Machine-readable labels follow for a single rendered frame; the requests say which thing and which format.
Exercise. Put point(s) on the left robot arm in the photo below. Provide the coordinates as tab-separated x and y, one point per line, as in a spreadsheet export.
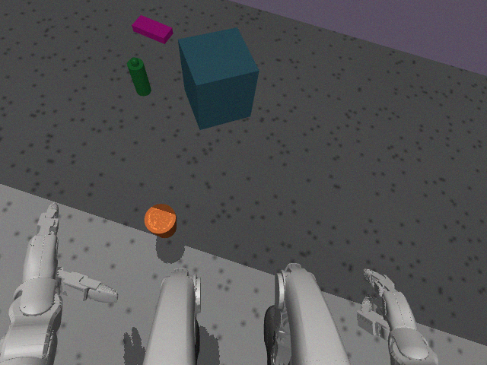
34	317

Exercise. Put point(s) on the right robot foot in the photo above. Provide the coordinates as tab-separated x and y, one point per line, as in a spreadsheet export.
269	334

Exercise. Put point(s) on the right robot hand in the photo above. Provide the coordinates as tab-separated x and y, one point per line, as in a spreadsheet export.
381	317

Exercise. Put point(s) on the left robot hand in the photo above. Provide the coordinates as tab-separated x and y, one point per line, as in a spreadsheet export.
41	262

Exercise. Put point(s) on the right robot arm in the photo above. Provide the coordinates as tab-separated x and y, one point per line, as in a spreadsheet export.
409	347

